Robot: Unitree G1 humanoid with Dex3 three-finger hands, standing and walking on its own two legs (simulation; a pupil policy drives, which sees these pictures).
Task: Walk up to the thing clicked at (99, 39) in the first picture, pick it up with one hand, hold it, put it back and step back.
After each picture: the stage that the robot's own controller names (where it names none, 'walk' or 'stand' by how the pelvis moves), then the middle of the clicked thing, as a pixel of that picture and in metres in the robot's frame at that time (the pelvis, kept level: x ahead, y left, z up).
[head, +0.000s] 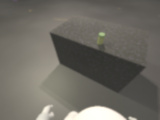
stand; (100, 38) +0.83 -0.07 -0.02
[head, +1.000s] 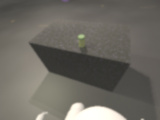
walk; (81, 41) +0.73 +0.16 +0.00
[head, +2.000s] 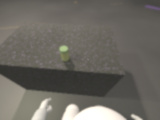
stand; (64, 53) +0.49 +0.24 +0.01
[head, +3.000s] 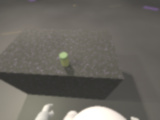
stand; (64, 59) +0.46 +0.24 -0.02
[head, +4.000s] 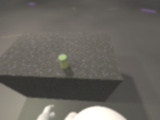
stand; (63, 61) +0.45 +0.25 -0.02
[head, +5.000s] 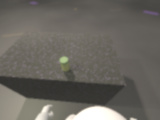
stand; (64, 64) +0.43 +0.23 -0.02
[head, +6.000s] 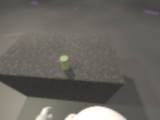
stand; (65, 62) +0.44 +0.24 -0.02
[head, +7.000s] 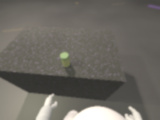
rise first; (65, 59) +0.45 +0.23 -0.02
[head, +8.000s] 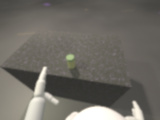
rise first; (71, 61) +0.46 +0.22 -0.02
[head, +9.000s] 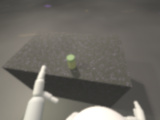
go down; (71, 62) +0.46 +0.22 -0.02
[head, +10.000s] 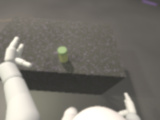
go down; (63, 54) +0.47 +0.20 +0.01
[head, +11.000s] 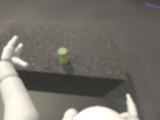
go down; (63, 56) +0.47 +0.21 +0.01
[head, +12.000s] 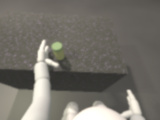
close in; (58, 51) +0.47 +0.22 +0.05
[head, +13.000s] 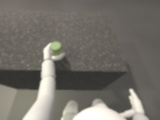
lift; (57, 51) +0.46 +0.21 +0.06
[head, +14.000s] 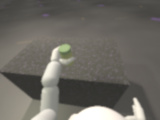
lift; (66, 55) +0.34 +0.17 +0.22
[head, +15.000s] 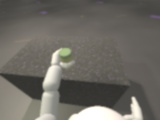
hold; (66, 59) +0.33 +0.17 +0.19
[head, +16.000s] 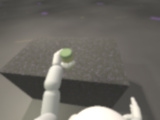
hold; (67, 59) +0.33 +0.17 +0.18
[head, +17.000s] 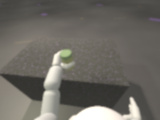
crouch; (67, 60) +0.33 +0.17 +0.18
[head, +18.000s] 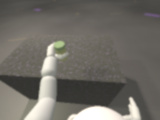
crouch; (61, 51) +0.40 +0.21 +0.18
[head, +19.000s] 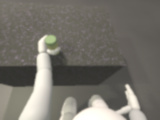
lower; (52, 45) +0.49 +0.22 +0.06
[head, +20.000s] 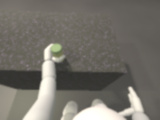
lower; (57, 53) +0.44 +0.21 +0.05
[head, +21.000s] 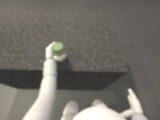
lower; (59, 52) +0.45 +0.20 +0.06
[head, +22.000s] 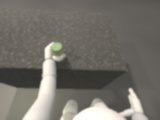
lower; (58, 52) +0.45 +0.21 +0.05
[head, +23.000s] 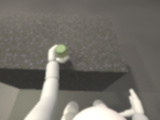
loosen; (61, 54) +0.44 +0.19 +0.06
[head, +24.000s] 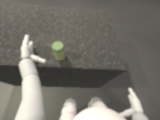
rise; (59, 51) +0.45 +0.20 +0.05
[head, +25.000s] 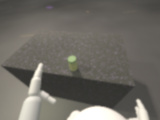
sink last; (72, 63) +0.43 +0.19 +0.02
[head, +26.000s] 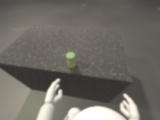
stand; (71, 60) +0.44 +0.19 +0.02
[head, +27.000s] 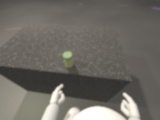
stand; (68, 59) +0.43 +0.20 +0.04
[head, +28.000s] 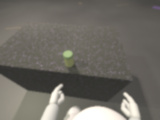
stand; (68, 59) +0.43 +0.19 +0.05
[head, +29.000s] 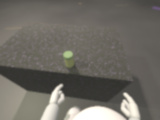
stand; (69, 59) +0.42 +0.19 +0.05
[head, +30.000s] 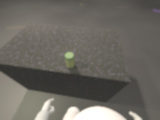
stand; (69, 60) +0.43 +0.19 +0.02
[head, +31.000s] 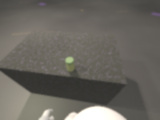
walk; (70, 64) +0.44 +0.20 -0.02
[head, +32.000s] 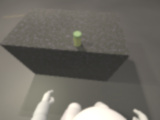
walk; (77, 39) +0.63 +0.16 +0.01
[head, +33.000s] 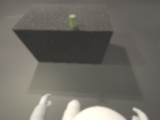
walk; (72, 21) +0.94 +0.26 +0.01
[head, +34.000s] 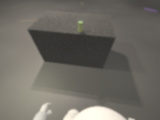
stand; (80, 26) +1.04 +0.20 -0.01
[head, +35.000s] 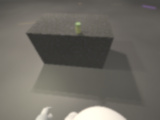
stand; (78, 28) +1.02 +0.21 -0.02
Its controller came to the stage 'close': yes
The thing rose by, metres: 0.21
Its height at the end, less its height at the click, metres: +0.00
